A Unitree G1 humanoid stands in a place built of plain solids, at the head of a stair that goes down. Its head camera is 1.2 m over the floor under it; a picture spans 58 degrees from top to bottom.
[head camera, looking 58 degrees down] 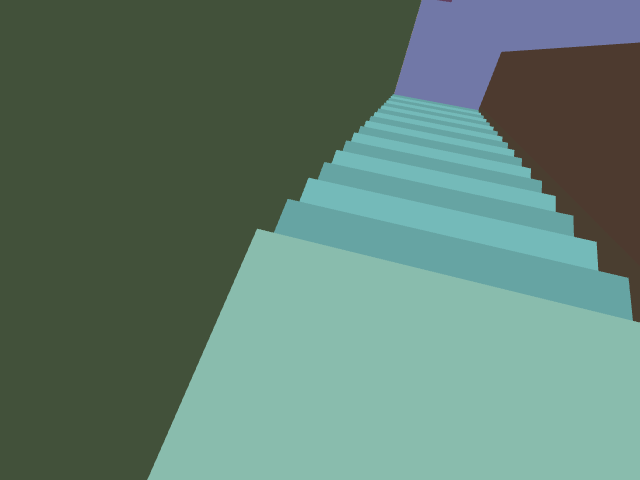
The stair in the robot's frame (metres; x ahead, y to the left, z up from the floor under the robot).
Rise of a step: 0.19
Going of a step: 0.28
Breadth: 1.30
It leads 16 degrees to the right of straight ahead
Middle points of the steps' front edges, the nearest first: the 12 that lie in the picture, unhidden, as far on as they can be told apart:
0.62 -0.41 0.00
0.89 -0.49 -0.19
1.16 -0.57 -0.38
1.43 -0.64 -0.57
1.70 -0.72 -0.76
1.97 -0.80 -0.95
2.24 -0.88 -1.14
2.51 -0.96 -1.33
2.78 -1.03 -1.52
3.05 -1.11 -1.71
3.32 -1.19 -1.90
3.59 -1.27 -2.08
